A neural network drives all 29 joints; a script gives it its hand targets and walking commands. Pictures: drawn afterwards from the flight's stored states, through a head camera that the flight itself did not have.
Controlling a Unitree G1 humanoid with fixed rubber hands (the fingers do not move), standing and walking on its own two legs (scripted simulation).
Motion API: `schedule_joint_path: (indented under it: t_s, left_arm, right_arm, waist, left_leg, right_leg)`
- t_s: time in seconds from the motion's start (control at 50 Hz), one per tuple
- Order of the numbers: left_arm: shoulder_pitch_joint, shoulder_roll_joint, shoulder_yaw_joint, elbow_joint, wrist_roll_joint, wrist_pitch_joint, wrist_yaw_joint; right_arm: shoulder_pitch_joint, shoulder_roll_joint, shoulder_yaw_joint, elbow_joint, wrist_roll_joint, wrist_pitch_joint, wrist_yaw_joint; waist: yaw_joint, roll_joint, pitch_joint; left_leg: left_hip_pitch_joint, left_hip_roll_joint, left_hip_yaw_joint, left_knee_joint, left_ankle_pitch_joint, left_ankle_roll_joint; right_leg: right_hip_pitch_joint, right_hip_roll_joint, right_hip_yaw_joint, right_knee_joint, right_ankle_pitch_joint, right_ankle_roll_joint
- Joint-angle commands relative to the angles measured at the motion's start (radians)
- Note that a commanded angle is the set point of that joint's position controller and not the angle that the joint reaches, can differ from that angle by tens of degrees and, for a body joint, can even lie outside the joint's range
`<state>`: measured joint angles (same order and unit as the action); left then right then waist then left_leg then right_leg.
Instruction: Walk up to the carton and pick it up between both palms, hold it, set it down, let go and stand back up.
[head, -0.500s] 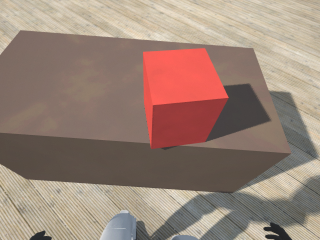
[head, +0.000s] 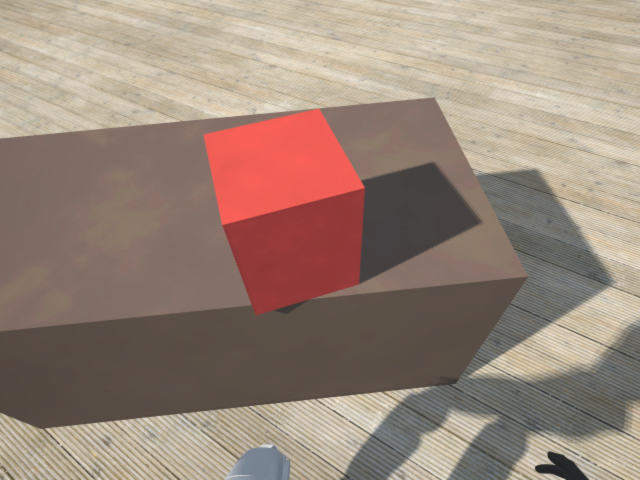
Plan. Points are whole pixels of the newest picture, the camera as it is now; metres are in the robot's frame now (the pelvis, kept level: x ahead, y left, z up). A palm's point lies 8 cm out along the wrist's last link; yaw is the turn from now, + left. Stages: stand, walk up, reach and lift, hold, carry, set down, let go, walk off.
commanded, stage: walk up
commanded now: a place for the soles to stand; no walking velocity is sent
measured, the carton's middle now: (286, 214) +0.53 +0.06 -0.03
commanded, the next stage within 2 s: none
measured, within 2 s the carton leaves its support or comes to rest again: neither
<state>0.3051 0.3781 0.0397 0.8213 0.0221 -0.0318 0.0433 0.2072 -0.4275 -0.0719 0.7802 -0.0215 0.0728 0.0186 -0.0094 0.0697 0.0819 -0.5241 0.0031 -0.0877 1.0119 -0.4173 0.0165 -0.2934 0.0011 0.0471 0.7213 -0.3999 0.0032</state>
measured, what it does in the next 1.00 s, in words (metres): steps on the spot: left foot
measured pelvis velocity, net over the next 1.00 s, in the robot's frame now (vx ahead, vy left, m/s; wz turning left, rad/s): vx -0.01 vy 0.03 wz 0.03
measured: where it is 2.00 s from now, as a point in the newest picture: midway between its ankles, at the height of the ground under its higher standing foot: outside the picture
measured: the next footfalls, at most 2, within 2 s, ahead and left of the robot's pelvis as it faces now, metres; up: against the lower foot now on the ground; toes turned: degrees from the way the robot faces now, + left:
left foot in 0.20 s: +0.03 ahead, +0.16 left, +0.00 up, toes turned +0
left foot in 1.78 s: +0.26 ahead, +0.16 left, +0.00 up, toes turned +2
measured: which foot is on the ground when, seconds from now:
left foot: up 0.00-0.18, down 0.20-1.00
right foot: down 0.00-1.00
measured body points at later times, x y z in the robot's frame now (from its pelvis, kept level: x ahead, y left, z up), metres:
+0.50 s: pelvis -0.02 +0.02 +0.01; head -0.02 +0.02 +0.46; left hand +0.05 +0.34 -0.10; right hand +0.09 -0.29 -0.10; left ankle -0.01 +0.16 -0.71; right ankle +0.01 -0.11 -0.72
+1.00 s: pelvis -0.01 +0.03 +0.02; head +0.01 +0.03 +0.47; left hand +0.08 +0.36 -0.09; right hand +0.11 -0.28 -0.10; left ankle -0.01 +0.16 -0.72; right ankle +0.01 -0.12 -0.72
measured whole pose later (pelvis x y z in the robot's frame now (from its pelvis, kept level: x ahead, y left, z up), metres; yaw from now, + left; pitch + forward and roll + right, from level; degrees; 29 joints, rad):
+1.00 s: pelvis -0.01 +0.03 +0.02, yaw +2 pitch -2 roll +0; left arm 0.12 0.40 -0.01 1.06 0.01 -0.05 0.02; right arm 0.07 -0.39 -0.02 1.04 -0.01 0.02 0.03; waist 0.00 0.01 0.06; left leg -0.19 0.01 -0.04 0.48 -0.27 -0.02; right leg -0.20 -0.02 0.06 0.47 -0.25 0.04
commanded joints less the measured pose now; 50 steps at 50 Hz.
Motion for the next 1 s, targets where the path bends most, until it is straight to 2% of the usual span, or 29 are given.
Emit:
schedule_joint_path:
  t_s: [0.0,0.06,0.08,0.1,0.14,0.16,0.18,0.2,0.22,0.24,0.26,0.28,0.3,0.32,0.34,0.36,0.38,0.4,0.44,0.46,0.5,0.52,0.54,0.6,0.66,0.72,0.84,0.9,0.98]
  left_arm:
    - [-0.034,0.264,0.085,-0.070,-0.002,-0.047,0.018]
    - [0.001,0.260,0.085,-0.068,0.002,-0.043,0.009]
    - [-0.012,0.264,0.085,-0.071,0.003,-0.038,0.006]
    - [-0.024,0.274,0.084,-0.072,0.003,-0.033,0.002]
    - [-0.068,0.281,0.072,-0.076,-0.007,-0.016,-0.006]
    - [-0.070,0.236,0.057,-0.077,-0.014,-0.013,-0.007]
    - [-0.051,0.185,0.040,-0.076,-0.021,-0.012,-0.003]
    - [-0.059,0.152,0.028,-0.077,-0.031,-0.012,0.001]
    - [-0.093,0.226,0.042,-0.058,-0.017,-0.013,0.011]
    - [-0.081,0.236,0.042,-0.035,-0.024,-0.021,0.008]
    - [-0.049,0.232,0.038,-0.001,-0.025,-0.032,0.004]
    - [-0.011,0.220,0.039,0.028,-0.027,-0.044,0.001]
    - [-0.006,0.222,0.042,0.043,-0.021,-0.046,0.002]
    - [-0.003,0.231,0.045,0.049,-0.013,-0.048,0.003]
    - [-0.014,0.248,0.049,0.058,-0.002,-0.052,0.007]
    - [-0.052,0.285,0.053,0.058,0.004,-0.056,0.008]
    - [-0.096,0.312,0.053,0.052,0.001,-0.057,0.005]
    - [-0.138,0.323,0.051,0.048,0.005,-0.054,0.002]
    - [-0.209,0.284,0.038,0.047,0.002,-0.046,-0.007]
    - [-0.217,0.246,0.028,0.047,-0.001,-0.044,-0.011]
    - [-0.162,0.203,0.017,0.075,-0.011,-0.046,-0.015]
    - [-0.126,0.208,0.016,0.096,-0.015,-0.047,-0.015]
    - [-0.107,0.205,0.017,0.108,-0.017,-0.049,-0.014]
    - [-0.146,0.237,0.019,0.125,-0.015,-0.055,-0.010]
    - [-0.148,0.231,0.010,0.141,-0.025,-0.053,-0.006]
    - [-0.164,0.224,0.002,0.155,-0.025,-0.040,-0.006]
    - [-0.178,0.243,-0.004,0.192,-0.017,-0.037,-0.005]
    - [-0.198,0.245,-0.003,0.205,-0.013,-0.038,-0.005]
    - [-0.211,0.251,-0.005,0.212,-0.012,-0.039,-0.005]
  right_arm:
    - [0.059,-0.139,-0.037,-0.032,0.008,-0.034,-0.003]
    - [-0.003,-0.136,-0.022,-0.031,0.004,-0.053,-0.003]
    - [-0.008,-0.135,-0.021,-0.030,0.002,-0.060,-0.001]
    - [0.000,-0.137,-0.020,-0.015,0.001,-0.067,0.000]
    - [0.062,-0.139,-0.024,0.024,-0.008,-0.077,-0.003]
    - [0.093,-0.159,-0.031,0.041,-0.018,-0.086,-0.009]
    - [0.103,-0.201,-0.041,0.040,-0.034,-0.094,-0.013]
    - [0.029,-0.249,-0.041,0.019,-0.027,-0.095,-0.011]
    - [0.039,-0.281,-0.045,0.030,-0.015,-0.091,-0.004]
    - [-0.023,-0.247,-0.039,0.027,-0.012,-0.085,0.001]
    - [-0.077,-0.204,-0.022,0.019,-0.004,-0.079,0.004]
    - [-0.104,-0.163,-0.007,0.018,-0.001,-0.076,0.003]
    - [-0.091,-0.154,-0.004,0.031,0.008,-0.077,-0.002]
    - [-0.075,-0.151,-0.004,0.034,0.013,-0.080,-0.004]
    - [-0.046,-0.137,0.003,0.042,0.019,-0.080,0.000]
    - [-0.041,-0.124,0.003,0.053,0.020,-0.073,0.002]
    - [-0.034,-0.132,-0.005,0.060,0.009,-0.063,0.000]
    - [-0.018,-0.139,-0.011,0.072,0.002,-0.062,0.001]
    - [0.013,-0.137,-0.012,0.108,-0.001,-0.072,0.011]
    - [0.018,-0.148,-0.015,0.114,-0.002,-0.080,0.010]
    - [-0.059,-0.194,-0.019,0.115,0.000,-0.088,0.008]
    - [-0.095,-0.194,-0.016,0.113,0.002,-0.087,0.009]
    - [-0.123,-0.184,-0.009,0.117,0.003,-0.085,0.009]
    - [-0.113,-0.161,-0.001,0.136,0.006,-0.086,0.007]
    - [-0.106,-0.178,-0.001,0.163,0.010,-0.091,0.002]
    - [-0.140,-0.177,0.003,0.173,0.012,-0.086,-0.001]
    - [-0.164,-0.168,0.006,0.201,0.014,-0.077,-0.003]
    - [-0.169,-0.165,0.003,0.214,0.014,-0.072,-0.002]
    - [-0.179,-0.165,0.004,0.225,0.014,-0.068,0.003]
  waist:
    - [-0.012,-0.239,-0.067]
    - [0.050,-0.277,-0.105]
    - [0.050,-0.293,-0.123]
    - [0.048,-0.284,-0.148]
    - [-0.010,-0.235,-0.164]
    - [-0.029,-0.165,-0.185]
    - [-0.030,-0.002,-0.213]
    - [0.002,0.127,-0.164]
    - [-0.029,0.142,-0.144]
    - [0.010,0.114,-0.083]
    - [0.040,0.086,-0.066]
    - [0.056,0.076,-0.079]
    - [0.047,0.083,-0.080]
    - [0.042,0.062,-0.085]
    - [0.028,0.005,-0.088]
    - [0.004,-0.077,-0.055]
    - [-0.015,-0.105,-0.040]
    - [-0.027,-0.145,-0.005]
    - [-0.057,-0.159,0.021]
    - [-0.060,-0.120,0.032]
    - [-0.008,-0.042,-0.013]
    - [0.012,-0.047,-0.050]
    - [0.031,-0.052,-0.057]
    - [0.001,-0.055,-0.092]
    - [0.000,-0.001,-0.160]
    - [0.010,-0.019,-0.137]
    - [0.009,-0.027,-0.104]
    - [0.004,-0.081,-0.097]
    - [0.001,-0.082,-0.117]
  left_leg:
    - [-0.021,-0.003,-0.043,-0.010,0.011,-0.012]
    - [0.002,0.021,0.026,-0.170,-0.028,-0.013]
    - [0.050,0.020,0.045,-0.232,-0.044,-0.009]
    - [0.105,0.013,0.070,-0.297,-0.053,-0.008]
    - [0.300,-0.018,0.109,-0.512,0.065,0.013]
    - [0.402,-0.005,0.067,-0.573,0.136,0.038]
    - [0.470,0.124,-0.190,-0.633,0.174,0.102]
    - [0.473,0.268,-0.400,-0.660,0.242,0.178]
    - [0.320,0.338,-0.450,-0.660,0.182,0.290]
    - [0.229,0.290,-0.343,-0.631,0.184,0.277]
    - [0.182,0.200,-0.185,-0.575,0.216,0.200]
    - [0.213,0.127,-0.082,-0.509,0.300,0.122]
    - [0.200,0.094,-0.049,-0.453,0.381,0.087]
    - [0.171,0.074,-0.045,-0.425,0.356,0.073]
    - [0.120,0.048,-0.039,-0.380,0.294,0.049]
    - [0.088,0.013,-0.018,-0.338,0.118,0.027]
    - [0.144,0.012,0.010,-0.305,-0.065,0.027]
    - [0.214,0.026,0.016,-0.275,-0.091,0.032]
    - [0.301,0.031,-0.004,-0.420,-0.017,0.050]
    - [0.304,0.059,-0.074,-0.553,0.031,0.070]
    - [0.243,0.145,-0.206,-0.646,0.007,0.106]
    - [0.221,0.152,-0.198,-0.648,0.001,0.101]
    - [0.201,0.138,-0.165,-0.627,0.033,0.092]
    - [0.273,0.068,-0.053,-0.540,0.225,0.045]
    - [0.336,0.100,-0.074,-0.552,0.387,0.054]
    - [0.335,0.114,-0.084,-0.587,0.367,0.062]
    - [0.330,0.093,-0.051,-0.602,0.321,0.043]
    - [0.351,0.083,-0.030,-0.599,0.310,0.037]
    - [0.383,0.078,-0.016,-0.603,0.304,0.033]
  right_leg:
    - [0.094,-0.203,0.178,-0.190,0.651,-0.181]
    - [0.172,-0.191,0.152,-0.180,0.581,-0.187]
    - [0.165,-0.194,0.164,-0.180,0.519,-0.196]
    - [0.153,-0.189,0.158,-0.166,0.461,-0.191]
    - [0.041,-0.176,0.131,-0.092,0.384,-0.162]
    - [-0.005,-0.138,0.095,-0.015,0.352,-0.119]
    - [-0.109,-0.067,0.049,0.115,0.187,-0.067]
    - [-0.255,0.025,-0.048,0.157,-0.130,-0.017]
    - [-0.165,-0.021,0.007,0.172,-0.258,-0.019]
    - [-0.071,-0.042,0.014,0.063,-0.216,-0.026]
    - [0.020,-0.024,-0.016,-0.069,-0.126,-0.035]
    - [0.048,-0.011,-0.019,-0.166,0.054,-0.038]
    - [0.088,-0.006,-0.003,-0.192,0.172,-0.045]
    - [0.125,-0.019,0.024,-0.196,0.215,-0.060]
    - [0.161,-0.099,0.143,-0.240,0.230,-0.087]
    - [0.099,-0.206,0.306,-0.325,0.101,-0.130]
    - [-0.011,-0.282,0.386,-0.384,-0.063,-0.176]
    - [-0.129,-0.296,0.401,-0.420,-0.210,-0.191]
    - [-0.195,-0.199,0.252,-0.387,-0.217,-0.130]
    - [-0.187,-0.126,0.158,-0.327,-0.119,-0.078]
    - [-0.065,-0.021,0.026,-0.200,0.018,-0.030]
    - [0.011,-0.016,0.014,-0.202,0.029,-0.028]
    - [0.047,-0.027,0.033,-0.236,0.046,-0.028]
    - [0.069,-0.097,0.123,-0.273,0.244,-0.059]
    - [0.107,-0.077,0.064,-0.223,0.371,-0.040]
    - [0.105,-0.064,0.045,-0.232,0.314,-0.030]
    - [0.116,-0.090,0.073,-0.278,0.360,-0.036]
    - [0.108,-0.105,0.084,-0.310,0.373,-0.040]
    - [0.105,-0.113,0.088,-0.328,0.371,-0.038]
